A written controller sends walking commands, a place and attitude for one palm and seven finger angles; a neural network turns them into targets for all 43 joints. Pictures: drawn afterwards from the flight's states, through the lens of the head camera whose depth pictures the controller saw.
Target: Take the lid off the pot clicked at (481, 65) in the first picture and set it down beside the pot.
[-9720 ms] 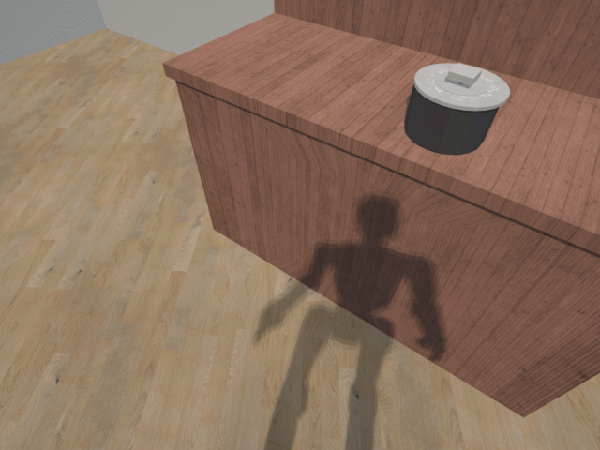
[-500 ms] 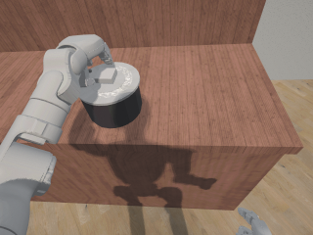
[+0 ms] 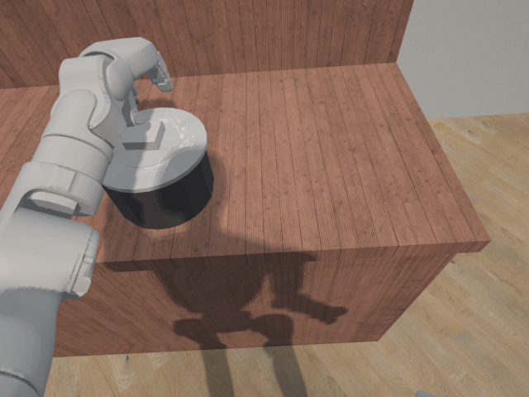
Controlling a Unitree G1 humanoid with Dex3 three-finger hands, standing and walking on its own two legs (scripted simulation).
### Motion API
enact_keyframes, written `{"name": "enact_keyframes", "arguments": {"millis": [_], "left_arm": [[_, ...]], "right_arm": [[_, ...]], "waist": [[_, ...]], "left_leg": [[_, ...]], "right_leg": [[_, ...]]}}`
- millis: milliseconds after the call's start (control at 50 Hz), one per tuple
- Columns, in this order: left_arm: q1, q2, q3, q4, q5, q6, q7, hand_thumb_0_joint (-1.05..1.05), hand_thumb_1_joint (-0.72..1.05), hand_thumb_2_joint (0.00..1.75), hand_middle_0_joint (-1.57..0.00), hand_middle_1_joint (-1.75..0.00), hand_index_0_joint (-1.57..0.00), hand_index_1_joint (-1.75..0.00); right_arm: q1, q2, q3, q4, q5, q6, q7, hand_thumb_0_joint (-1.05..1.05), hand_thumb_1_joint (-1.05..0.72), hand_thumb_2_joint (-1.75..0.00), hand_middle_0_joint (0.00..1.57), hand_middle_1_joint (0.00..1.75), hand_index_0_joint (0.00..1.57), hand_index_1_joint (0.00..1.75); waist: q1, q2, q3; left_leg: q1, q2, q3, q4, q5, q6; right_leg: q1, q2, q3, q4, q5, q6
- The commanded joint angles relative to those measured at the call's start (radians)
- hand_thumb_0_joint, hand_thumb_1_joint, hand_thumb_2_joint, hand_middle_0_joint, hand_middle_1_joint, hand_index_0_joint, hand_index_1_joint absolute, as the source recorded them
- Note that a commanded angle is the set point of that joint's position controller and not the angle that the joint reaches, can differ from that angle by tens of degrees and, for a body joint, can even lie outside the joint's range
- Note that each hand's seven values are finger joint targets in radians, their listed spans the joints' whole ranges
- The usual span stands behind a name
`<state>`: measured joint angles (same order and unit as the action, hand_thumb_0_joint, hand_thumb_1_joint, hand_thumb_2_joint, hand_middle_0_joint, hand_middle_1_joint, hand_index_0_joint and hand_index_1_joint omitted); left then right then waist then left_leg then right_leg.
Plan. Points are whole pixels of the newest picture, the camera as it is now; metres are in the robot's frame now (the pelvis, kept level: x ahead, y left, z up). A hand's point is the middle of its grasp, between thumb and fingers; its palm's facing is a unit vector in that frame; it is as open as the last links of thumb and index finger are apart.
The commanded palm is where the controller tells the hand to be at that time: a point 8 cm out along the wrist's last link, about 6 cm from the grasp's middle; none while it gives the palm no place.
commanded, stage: move the open hand above the knob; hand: left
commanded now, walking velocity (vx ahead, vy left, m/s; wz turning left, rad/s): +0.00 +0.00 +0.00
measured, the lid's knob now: (144, 134) +0.49 +0.17 +0.14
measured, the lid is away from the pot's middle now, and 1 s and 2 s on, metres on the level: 0.00 0.00 0.00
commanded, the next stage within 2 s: lower the open fingers around the knob in 0.60 s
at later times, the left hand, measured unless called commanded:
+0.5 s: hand (118, 112) +0.46 +0.17 +0.21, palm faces -0.23 -0.03 -0.97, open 10.2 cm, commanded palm +0.44 +0.17 +0.27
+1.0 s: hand (129, 122) +0.46 +0.16 +0.19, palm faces -0.30 -0.07 -0.95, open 10.2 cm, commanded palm +0.44 +0.17 +0.25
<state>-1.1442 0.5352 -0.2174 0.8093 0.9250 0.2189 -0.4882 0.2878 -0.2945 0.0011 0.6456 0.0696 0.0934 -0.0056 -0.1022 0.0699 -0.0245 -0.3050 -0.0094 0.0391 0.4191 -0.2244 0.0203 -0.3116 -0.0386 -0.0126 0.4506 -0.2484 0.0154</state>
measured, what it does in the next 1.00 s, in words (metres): stands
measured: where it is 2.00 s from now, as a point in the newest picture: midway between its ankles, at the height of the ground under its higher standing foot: outside the picture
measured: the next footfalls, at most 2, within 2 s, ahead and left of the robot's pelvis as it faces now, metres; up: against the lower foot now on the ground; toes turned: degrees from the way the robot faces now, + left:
none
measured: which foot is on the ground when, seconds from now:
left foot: down 0.00-1.00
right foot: down 0.00-1.00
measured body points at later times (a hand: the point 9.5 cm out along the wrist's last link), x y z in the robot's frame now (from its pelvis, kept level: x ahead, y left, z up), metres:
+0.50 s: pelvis +0.00 +0.00 +0.00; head +0.03 -0.02 +0.45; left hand +0.46 +0.17 +0.26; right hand +0.16 -0.24 -0.12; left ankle -0.01 +0.11 -0.74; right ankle -0.02 -0.13 -0.74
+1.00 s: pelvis -0.01 +0.00 +0.00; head +0.02 -0.03 +0.45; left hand +0.47 +0.16 +0.24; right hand +0.08 -0.26 -0.13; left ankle -0.01 +0.11 -0.74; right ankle -0.02 -0.13 -0.74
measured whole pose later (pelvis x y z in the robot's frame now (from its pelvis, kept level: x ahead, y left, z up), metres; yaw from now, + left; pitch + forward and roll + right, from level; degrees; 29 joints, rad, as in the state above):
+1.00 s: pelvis -0.01 +0.00 +0.00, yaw +1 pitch +5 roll +1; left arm -1.07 0.50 -0.25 0.76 0.89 0.29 -0.51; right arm 0.27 -0.29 0.01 0.65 0.07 0.09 -0.01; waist -0.08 0.07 -0.02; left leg -0.28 -0.02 0.03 0.43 -0.22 0.02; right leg -0.28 -0.05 -0.02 0.46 -0.25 0.02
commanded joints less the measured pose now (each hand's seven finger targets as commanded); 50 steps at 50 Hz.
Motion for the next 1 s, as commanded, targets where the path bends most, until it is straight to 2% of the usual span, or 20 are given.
{"name": "enact_keyframes", "arguments": {"millis": [0, 40, 100, 160, 200, 220, 260, 300, 360, 400, 460, 560, 600, 660, 700, 720, 800, 900, 960, 980], "left_arm": [[-0.497, 0.284, 0.13, -0.324, 0.015, -0.009, 0.043, 0.0, -0.36, 1.56, -0.84, -0.08, -0.84, -0.08], [-0.435, 0.243, 0.107, -0.265, 0.008, 0.012, 0.034, 0.0, -0.36, 1.56, -0.84, -0.08, -0.84, -0.08], [-0.41, 0.28, 0.131, -0.304, -0.002, 0.021, 0.028, 0.0, -0.36, 1.56, -0.84, -0.08, -0.84, -0.08], [-0.442, 0.189, 0.048, -0.351, -0.018, 0.035, 0.021, 0.0, -0.36, 1.56, -0.84, -0.08, -0.84, -0.08], [-0.465, 0.267, 0.106, -0.308, -0.003, 0.039, 0.023, 0.0, -0.36, 1.56, -0.84, -0.08, -0.84, -0.08], [-0.489, 0.241, 0.076, -0.284, -0.004, 0.042, 0.019, 0.0, -0.36, 1.56, -0.84, -0.08, -0.84, -0.08], [-0.509, 0.196, 0.038, -0.347, -0.025, 0.036, 0.022, 0.0, -0.36, 1.56, -0.84, -0.08, -0.84, -0.08], [-0.544, 0.228, 0.067, -0.426, -0.004, 0.022, 0.028, 0.0, -0.36, 1.56, -0.84, -0.08, -0.84, -0.08], [-0.426, 0.148, 0.021, -0.272, -0.028, 0.049, 0.021, 0.0, -0.36, 1.56, -0.84, -0.08, -0.84, -0.08], [-0.46, 0.222, 0.079, -0.311, -0.011, 0.048, 0.021, 0.0, -0.36, 1.56, -0.84, -0.08, -0.84, -0.08], [-0.463, 0.129, -0.005, -0.304, -0.022, 0.052, 0.023, 0.0, -0.36, 1.56, -0.84, -0.08, -0.84, -0.08], [-0.577, 0.152, 0.003, -0.32, -0.028, 0.041, 0.035, 0.0, -0.36, 1.56, -0.84, -0.08, -0.84, -0.08], [-0.58, 0.242, 0.085, -0.298, 0.004, 0.028, 0.045, 0.0, -0.36, 1.56, -0.84, -0.08, -0.84, -0.08], [-0.486, 0.181, 0.048, -0.191, -0.015, 0.031, 0.047, 0.0, -0.36, 1.56, -0.84, -0.08, -0.84, -0.08], [-0.478, 0.205, 0.066, -0.097, 0.002, 0.057, 0.042, 0.0, -0.36, 1.56, -0.84, -0.08, -0.84, -0.08], [-0.496, 0.152, 0.018, -0.109, -0.003, 0.065, 0.035, 0.0, -0.36, 1.56, -0.84, -0.08, -0.84, -0.08], [-0.537, 0.214, 0.071, -0.276, 0.001, 0.061, 0.029, 0.0, -0.36, 1.56, -0.84, -0.08, -0.84, -0.08], [-0.417, 0.201, 0.069, -0.199, -0.013, 0.063, 0.013, 0.0, -0.36, 1.56, -0.84, -0.08, -0.84, -0.08], [-0.434, 0.182, 0.046, -0.238, -0.032, 0.061, 0.017, 0.0, -0.36, 1.56, -0.84, -0.08, -0.84, -0.08], [-0.473, 0.265, 0.11, -0.277, -0.014, 0.055, 0.023, 0.0, -0.36, 1.56, -0.84, -0.08, -0.84, -0.08]], "right_arm": [[-0.067, -0.112, -0.041, -0.158, -0.008, -0.055, 0.001, 0.0, -0.9, -0.9, 0.2, 0.3, 0.2, 0.3], [-0.063, -0.112, -0.04, -0.149, -0.001, -0.053, 0.005, 0.0, -0.9, -0.9, 0.2, 0.3, 0.2, 0.3], [-0.088, -0.12, -0.034, -0.16, 0.004, -0.047, 0.008, 0.0, -0.9, -0.9, 0.2, 0.3, 0.2, 0.3], [-0.102, -0.114, -0.037, -0.162, 0.008, -0.042, 0.006, 0.0, -0.9, -0.9, 0.2, 0.3, 0.2, 0.3], [-0.099, -0.116, -0.03, -0.149, 0.005, -0.04, -0.001, 0.0, -0.9, -0.9, 0.2, 0.3, 0.2, 0.3], [-0.102, -0.112, -0.025, -0.143, 0.007, -0.037, -0.006, 0.0, -0.9, -0.9, 0.2, 0.3, 0.2, 0.3], [-0.11, -0.113, -0.029, -0.149, 0.008, -0.037, -0.004, 0.0, -0.9, -0.9, 0.2, 0.3, 0.2, 0.3], [-0.123, -0.1, -0.026, -0.161, -0.001, -0.045, 0.001, 0.0, -0.9, -0.9, 0.2, 0.3, 0.2, 0.3], [-0.105, -0.111, -0.026, -0.135, 0.006, -0.026, 0.006, 0.0, -0.9, -0.9, 0.2, 0.3, 0.2, 0.3], [-0.132, -0.108, -0.018, -0.151, 0.004, -0.025, 0.006, 0.0, -0.9, -0.9, 0.2, 0.3, 0.2, 0.3], [-0.136, -0.106, -0.02, -0.149, 0.006, -0.016, 0.007, 0.0, -0.9, -0.9, 0.2, 0.3, 0.2, 0.3], [-0.123, -0.108, -0.017, -0.141, 0.002, -0.021, -0.005, 0.0, -0.9, -0.9, 0.2, 0.3, 0.2, 0.3], [-0.11, -0.101, -0.015, -0.14, -0.007, -0.035, -0.011, 0.0, -0.9, -0.9, 0.2, 0.3, 0.2, 0.3], [-0.092, -0.11, -0.018, -0.13, -0.002, -0.031, -0.011, 0.0, -0.9, -0.9, 0.2, 0.3, 0.2, 0.3], [-0.1, -0.11, -0.01, -0.123, 0.003, -0.03, -0.012, 0.0, -0.9, -0.9, 0.2, 0.3, 0.2, 0.3], [-0.096, -0.106, -0.01, -0.124, 0.005, -0.033, -0.012, 0.0, -0.9, -0.9, 0.2, 0.3, 0.2, 0.3], [-0.1, -0.107, -0.023, -0.149, -0.007, -0.053, -0.009, 0.0, -0.9, -0.9, 0.2, 0.3, 0.2, 0.3], [-0.094, -0.113, -0.024, -0.143, 0.001, -0.055, -0.008, 0.0, -0.9, -0.9, 0.2, 0.3, 0.2, 0.3], [-0.09, -0.122, -0.031, -0.141, 0.0, -0.053, -0.012, 0.0, -0.9, -0.9, 0.2, 0.3, 0.2, 0.3], [-0.087, -0.117, -0.03, -0.142, -0.003, -0.058, -0.014, 0.0, -0.9, -0.9, 0.2, 0.3, 0.2, 0.3]], "waist": [[0.046, -0.044, -0.512], [0.041, -0.075, -0.438], [0.053, -0.105, -0.433], [0.03, -0.078, -0.424], [0.032, -0.11, -0.414], [0.024, -0.123, -0.393], [0.023, -0.06, -0.426], [0.033, -0.02, -0.503], [0.023, -0.064, -0.387], [0.043, -0.096, -0.408], [0.024, -0.073, -0.386], [0.016, -0.035, -0.417], [0.032, -0.069, -0.465], [0.031, -0.09, -0.396], [0.037, -0.122, -0.353], [0.03, -0.121, -0.341], [0.039, -0.073, -0.479], [0.042, -0.129, -0.362], [0.034, -0.09, -0.363], [0.045, -0.106, -0.411]], "left_leg": [[0.283, -0.033, -0.058, 0.039, 0.527, 0.067], [0.257, -0.031, -0.054, 0.033, 0.495, 0.063], [0.227, -0.035, -0.045, 0.026, 0.455, 0.062], [0.262, -0.034, -0.053, 0.039, 0.464, 0.064], [0.236, -0.04, -0.048, 0.032, 0.396, 0.063], [0.221, -0.043, -0.043, 0.025, 0.355, 0.06], [0.265, -0.039, -0.055, 0.038, 0.408, 0.06], [0.321, -0.036, -0.07, 0.049, 0.49, 0.056], [0.266, -0.034, -0.065, 0.043, 0.452, 0.049], [0.236, -0.039, -0.057, 0.029, 0.385, 0.048], [0.247, -0.038, -0.064, 0.039, 0.404, 0.047], [0.266, -0.04, -0.07, 0.023, 0.326, 0.044], [0.264, -0.041, -0.069, 0.024, 0.337, 0.05], [0.212, -0.042, -0.063, 0.014, 0.321, 0.048], [0.165, -0.044, -0.053, -0.003, 0.247, 0.046], [0.166, -0.046, -0.051, -0.01, 0.237, 0.046], [0.258, -0.045, -0.063, 0.021, 0.361, 0.06], [0.195, -0.045, -0.054, 0.006, 0.305, 0.058], [0.213, -0.045, -0.056, 0.006, 0.284, 0.059], [0.224, -0.044, -0.057, 0.002, 0.276, 0.06]], "right_leg": [[0.169, 0.042, -0.016, 0.002, 0.474, -0.041], [0.133, 0.045, -0.028, -0.005, 0.442, -0.039], [0.164, 0.041, -0.028, -0.004, 0.454, -0.037], [0.118, 0.04, -0.032, -0.011, 0.432, -0.039], [0.13, 0.044, -0.031, -0.01, 0.415, -0.038], [0.12, 0.042, -0.034, -0.013, 0.402, -0.037], [0.103, 0.038, -0.033, -0.009, 0.403, -0.042], [0.112, 0.041, -0.029, 0.006, 0.418, -0.044], [0.066, 0.042, -0.044, -0.008, 0.387, -0.046], [0.112, 0.04, -0.04, -0.003, 0.384, -0.045], [0.074, 0.039, -0.045, -0.005, 0.37, -0.049], [0.069, 0.041, -0.045, -0.011, 0.316, -0.055], [0.119, 0.044, -0.035, -0.007, 0.345, -0.052], [0.109, 0.038, -0.042, -0.013, 0.344, -0.053], [0.116, 0.041, -0.042, -0.013, 0.317, -0.048], [0.099, 0.04, -0.046, -0.017, 0.309, -0.046], [0.153, 0.04, -0.027, -0.007, 0.394, -0.046], [0.138, 0.044, -0.038, -0.02, 0.372, -0.041], [0.124, 0.041, -0.039, -0.026, 0.349, -0.045], [0.157, 0.044, -0.031, -0.022, 0.348, -0.041]]}}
